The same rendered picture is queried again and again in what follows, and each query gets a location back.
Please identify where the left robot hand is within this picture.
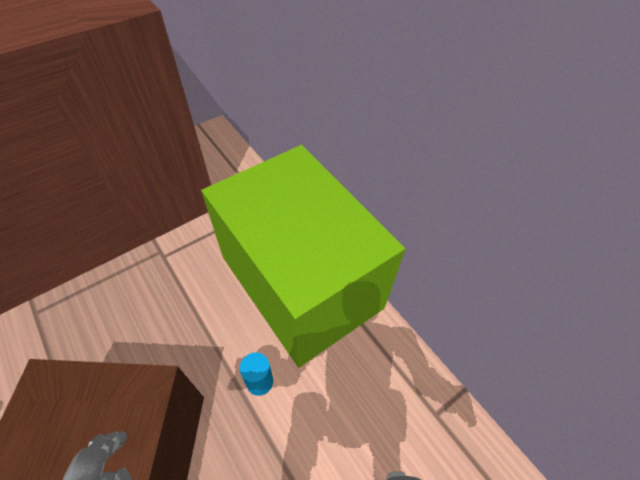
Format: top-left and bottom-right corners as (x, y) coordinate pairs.
(63, 431), (137, 480)

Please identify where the can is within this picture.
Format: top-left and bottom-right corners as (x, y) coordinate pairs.
(240, 352), (273, 396)

